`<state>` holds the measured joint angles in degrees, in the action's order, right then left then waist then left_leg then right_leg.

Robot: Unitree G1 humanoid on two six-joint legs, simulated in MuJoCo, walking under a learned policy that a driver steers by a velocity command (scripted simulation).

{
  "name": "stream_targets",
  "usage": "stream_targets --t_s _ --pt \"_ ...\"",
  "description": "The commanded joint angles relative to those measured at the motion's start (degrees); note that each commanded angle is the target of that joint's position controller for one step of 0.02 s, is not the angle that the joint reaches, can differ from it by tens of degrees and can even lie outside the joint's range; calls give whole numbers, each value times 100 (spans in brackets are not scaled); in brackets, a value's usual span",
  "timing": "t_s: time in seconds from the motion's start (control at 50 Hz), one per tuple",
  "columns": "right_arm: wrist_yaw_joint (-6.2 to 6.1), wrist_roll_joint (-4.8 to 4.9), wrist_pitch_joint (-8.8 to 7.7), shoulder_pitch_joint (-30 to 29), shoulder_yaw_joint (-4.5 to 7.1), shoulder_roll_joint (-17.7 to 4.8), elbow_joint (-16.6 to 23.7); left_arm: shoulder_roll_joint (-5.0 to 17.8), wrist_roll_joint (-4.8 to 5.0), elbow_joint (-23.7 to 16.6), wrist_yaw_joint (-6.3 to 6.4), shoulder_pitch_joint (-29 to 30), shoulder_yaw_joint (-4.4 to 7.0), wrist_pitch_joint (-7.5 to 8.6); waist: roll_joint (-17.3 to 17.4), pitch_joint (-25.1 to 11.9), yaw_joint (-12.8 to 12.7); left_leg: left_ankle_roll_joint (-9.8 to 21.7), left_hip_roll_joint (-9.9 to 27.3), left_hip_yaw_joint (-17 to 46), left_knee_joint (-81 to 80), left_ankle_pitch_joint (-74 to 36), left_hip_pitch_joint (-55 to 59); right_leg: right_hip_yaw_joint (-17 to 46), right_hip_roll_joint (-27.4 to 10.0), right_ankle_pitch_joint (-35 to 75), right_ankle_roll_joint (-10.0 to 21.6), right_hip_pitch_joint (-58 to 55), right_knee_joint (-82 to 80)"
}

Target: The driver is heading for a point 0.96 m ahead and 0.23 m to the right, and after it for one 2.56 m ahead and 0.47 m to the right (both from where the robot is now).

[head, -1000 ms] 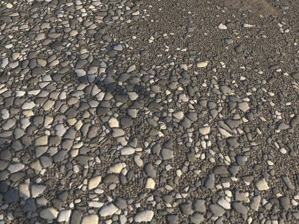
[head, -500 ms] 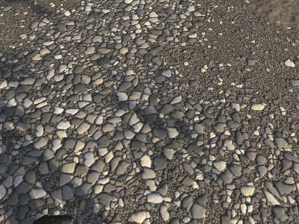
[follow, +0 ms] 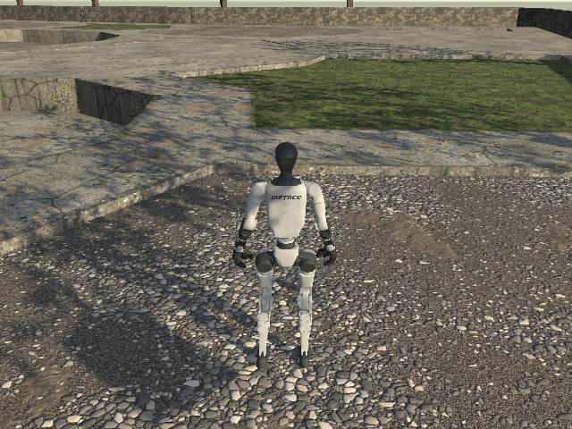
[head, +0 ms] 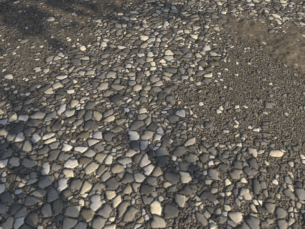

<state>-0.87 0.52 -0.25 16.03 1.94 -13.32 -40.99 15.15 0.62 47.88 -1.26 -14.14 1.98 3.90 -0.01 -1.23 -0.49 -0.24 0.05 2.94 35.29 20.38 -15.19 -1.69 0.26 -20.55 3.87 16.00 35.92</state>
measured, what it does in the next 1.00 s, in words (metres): walks ahead: left foot, then right foot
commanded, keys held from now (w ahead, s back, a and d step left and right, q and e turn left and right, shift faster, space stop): w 0.58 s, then w+e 0.42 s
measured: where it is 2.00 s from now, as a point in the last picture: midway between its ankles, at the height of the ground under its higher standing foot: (194, 150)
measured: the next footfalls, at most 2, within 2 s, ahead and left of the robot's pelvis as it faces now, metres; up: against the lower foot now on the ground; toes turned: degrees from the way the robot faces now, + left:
left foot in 0.42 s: +0.34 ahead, +0.15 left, +0.00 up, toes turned +1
right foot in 1.00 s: +0.63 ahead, -0.12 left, +0.00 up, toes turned -13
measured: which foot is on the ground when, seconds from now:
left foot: down 0.00-0.02, up 0.04-0.40, down 0.42-0.98, up 1.00-1.00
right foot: down 0.00-0.44, up 0.46-0.98, down 1.00-1.00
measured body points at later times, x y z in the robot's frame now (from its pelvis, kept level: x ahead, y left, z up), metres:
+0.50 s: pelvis +0.22 +0.05 +0.00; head +0.25 +0.06 +0.45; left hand +0.22 +0.33 -0.14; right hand +0.42 -0.19 -0.08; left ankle +0.30 +0.14 -0.73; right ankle +0.05 -0.10 -0.64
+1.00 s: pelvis +0.48 +0.00 -0.01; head +0.52 -0.01 +0.44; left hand +0.73 +0.20 -0.09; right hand +0.45 -0.28 -0.14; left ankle +0.31 +0.15 -0.72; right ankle +0.59 -0.11 -0.73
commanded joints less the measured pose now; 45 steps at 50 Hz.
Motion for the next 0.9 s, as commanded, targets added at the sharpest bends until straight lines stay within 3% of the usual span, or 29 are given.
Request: stream_targets --t_s 0.02,0.04,0.06,0.08,0.12,0.18,0.24,0.28,0.34,0.38,0.4,0.42,0.44,0.46,0.48,0.5,0.52,0.56,0.62,0.68,0.78,0.86,0.9 --pt "-5 43 -160 -890 156 -573 661 657 16 -78 -60 -549 195 219 130 414 -410 511 403 645 -531 464 -919 846 -517 -479 445 -470 -1114" --pt "-3 46 -259 -965 123 -387 839 1088 28 60 -57 -965 316 211 -1178 392 -394 135 -242 -274 848 217 -1812 2221 -1208 -632 818 -1283 -1777" --pt "-10 84 -361 -1078 185 -671 928 1194 -18 20 -62 -1218 348 199 -1618 521 -620 42 -232 -173 1843 1014 -2954 3532 -2019 -34 1317 -1945 -2215" --pt "4 132 -445 -1075 244 -808 903 1079 -51 16 -28 -1343 318 209 -1117 513 -609 96 -37 76 2708 1321 -3631 3707 -2218 543 1460 -2399 -2107" --pt "78 105 -519 -1006 203 -632 831 944 -31 -72 33 -1215 275 198 -493 310 -475 220 295 111 3151 568 -4157 2995 -2037 1304 1239 -2814 -1969" --pt "231 71 -500 -1171 167 -451 850 633 -19 -103 84 -930 150 49 -579 414 -349 135 471 -197 2132 -321 -3424 1747 -1485 1996 844 -2114 -2377" --pt "344 58 -499 -1518 50 -165 936 857 -8 -130 161 -803 184 -19 -574 470 -394 22 237 -527 695 -1337 -2235 876 -1062 2171 654 -1290 -2556" --pt "368 83 -494 -1669 74 -291 985 1086 29 -79 167 -945 248 -7 -649 483 -437 13 110 -577 140 -1748 -1686 813 -1163 2052 653 -1092 -2648" --pt "355 116 -486 -1695 162 -586 1056 1159 119 -8 154 -937 299 2 -711 609 -282 229 127 -425 -289 -1814 -1400 878 -1467 2271 553 -1287 -2563" --pt "305 62 -479 -1172 293 -828 926 1226 125 3 156 -835 335 -22 -664 289 109 462 -64 -569 -495 -1702 -563 632 -1383 3763 383 -1427 -1809" --pt "254 42 -455 -429 412 -1015 693 1145 98 8 162 -862 311 -38 -552 -180 467 618 -194 -676 -523 -1638 442 407 -1154 4418 261 -1243 -876" --pt "184 22 -420 546 514 -1252 478 938 -6 -79 175 -828 227 -37 -256 -835 901 860 393 -52 -341 -1497 1950 241 -919 3588 66 -298 575" --pt "168 -109 -402 1018 605 -1886 404 190 -38 -257 155 -1473 6 45 1433 -1725 601 1751 1965 2760 -960 -117 3686 130 61 314 -332 1645 2991" --pt "197 -36 -411 1040 482 -1449 367 544 70 -195 117 -1304 72 167 1490 -1921 699 1864 2193 4262 -2012 1020 3560 903 149 -1092 -300 2368 3887" --pt "207 10 -440 578 381 -1212 370 954 217 -378 83 -747 201 224 1076 -884 619 1600 2055 3519 -2111 1169 2820 844 -190 -721 -214 2889 4117" --pt "216 2 -448 202 327 -1068 397 939 200 -480 90 -354 186 247 627 -401 463 1460 1829 2734 -2152 575 2016 669 -476 -199 -159 2774 3898" --pt "249 -50 -467 -84 286 -931 384 852 86 -493 107 -222 189 236 367 -94 271 1385 1567 2166 -2265 -82 1317 619 -655 178 -173 2548 3563" --pt "269 -95 -542 -383 252 -765 363 716 34 -389 114 -496 203 113 580 -55 -64 1338 1252 1525 -2556 -730 596 673 -873 590 -221 1919 3162" --pt "240 -77 -657 -317 285 -849 167 546 27 -377 140 -400 180 -55 444 125 -152 1430 1232 895 -2868 -1196 289 626 -915 981 -366 2035 2723" --pt "162 -115 -662 -63 320 -958 -42 507 14 -515 132 134 179 -74 268 326 23 1370 1270 442 -2996 -1497 522 759 -887 1818 -472 2523 1964" --pt "86 -86 -612 179 340 -1104 -267 377 41 -755 7 913 136 -5 208 516 362 1107 1257 -389 -3031 -1846 942 554 -623 2815 -414 2466 614" --pt "63 -37 -482 466 366 -1156 -495 289 57 -1091 -145 1469 81 9 156 691 588 1018 1481 -691 -2771 -2140 1776 352 -560 2500 -257 2734 13" --pt "46 2 -390 479 391 -1214 -549 319 54 -1251 -226 1574 87 12 217 689 563 929 1584 -800 -2453 -2739 2133 156 -468 1940 -114 2716 -144"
